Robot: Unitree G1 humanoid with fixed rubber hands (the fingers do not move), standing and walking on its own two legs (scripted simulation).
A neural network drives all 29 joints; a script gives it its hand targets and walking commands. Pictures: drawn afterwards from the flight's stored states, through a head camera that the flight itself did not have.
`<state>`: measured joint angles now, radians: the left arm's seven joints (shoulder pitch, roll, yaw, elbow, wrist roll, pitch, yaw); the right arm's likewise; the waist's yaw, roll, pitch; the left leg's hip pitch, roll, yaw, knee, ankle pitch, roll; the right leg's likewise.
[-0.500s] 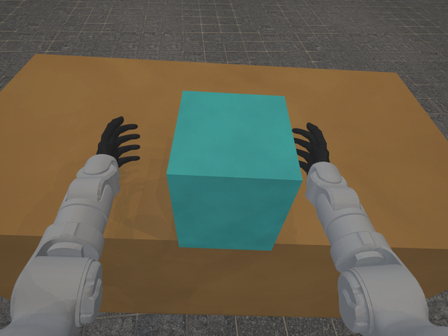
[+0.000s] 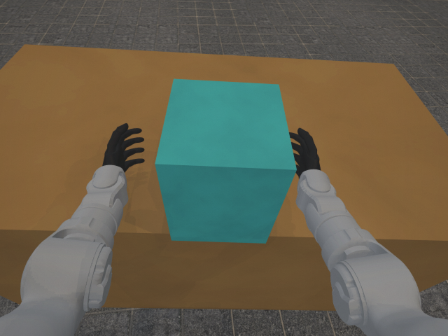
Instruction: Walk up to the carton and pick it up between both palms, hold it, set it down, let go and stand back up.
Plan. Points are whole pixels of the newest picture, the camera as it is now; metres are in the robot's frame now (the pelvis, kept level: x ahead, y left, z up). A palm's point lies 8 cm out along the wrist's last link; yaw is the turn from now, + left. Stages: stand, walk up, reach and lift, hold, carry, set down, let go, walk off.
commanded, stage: reach and lift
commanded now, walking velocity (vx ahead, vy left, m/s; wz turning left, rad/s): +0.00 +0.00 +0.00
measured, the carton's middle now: (222, 166) +0.44 +0.00 +0.05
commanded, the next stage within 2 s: none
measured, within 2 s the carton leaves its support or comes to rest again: neither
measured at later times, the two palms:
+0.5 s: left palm (141, 166) +0.43 +0.15 +0.07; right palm (296, 179) +0.39 -0.14 +0.07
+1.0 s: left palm (137, 168) +0.42 +0.16 +0.07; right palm (293, 180) +0.39 -0.13 +0.07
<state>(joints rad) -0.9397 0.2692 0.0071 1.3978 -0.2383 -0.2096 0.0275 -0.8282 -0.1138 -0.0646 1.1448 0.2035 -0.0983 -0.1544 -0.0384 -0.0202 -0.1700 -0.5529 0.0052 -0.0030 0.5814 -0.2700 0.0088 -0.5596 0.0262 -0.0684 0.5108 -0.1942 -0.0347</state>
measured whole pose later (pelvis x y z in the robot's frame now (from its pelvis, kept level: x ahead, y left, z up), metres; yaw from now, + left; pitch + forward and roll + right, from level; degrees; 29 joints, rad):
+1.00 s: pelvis +0.03 +0.02 +0.02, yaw -1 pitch +3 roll -2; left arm -0.74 -0.04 0.45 0.98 0.32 -0.12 0.01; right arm -0.62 0.15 -0.57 0.89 -0.36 -0.23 -0.08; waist 0.00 -0.04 0.02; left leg -0.19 0.00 0.04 0.38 -0.24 0.03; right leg -0.19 0.02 -0.04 0.28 -0.14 -0.01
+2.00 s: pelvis +0.03 +0.01 +0.02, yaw +1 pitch +5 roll -1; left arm -0.74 -0.04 0.45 1.02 0.30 -0.13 0.02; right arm -0.62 0.13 -0.57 0.93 -0.37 -0.26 -0.09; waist -0.01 -0.01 -0.02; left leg -0.23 0.00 0.03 0.36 -0.22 0.03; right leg -0.21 0.02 -0.08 0.26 -0.13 -0.01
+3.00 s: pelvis +0.01 +0.00 +0.02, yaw +1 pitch +4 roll -1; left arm -0.74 0.02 0.24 0.96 0.12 -0.02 0.10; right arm -0.67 0.02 -0.26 1.00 -0.07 -0.21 -0.17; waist -0.02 -0.03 -0.12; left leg -0.24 0.01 0.03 0.36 -0.19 0.01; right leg -0.22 0.02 -0.10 0.26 -0.11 -0.03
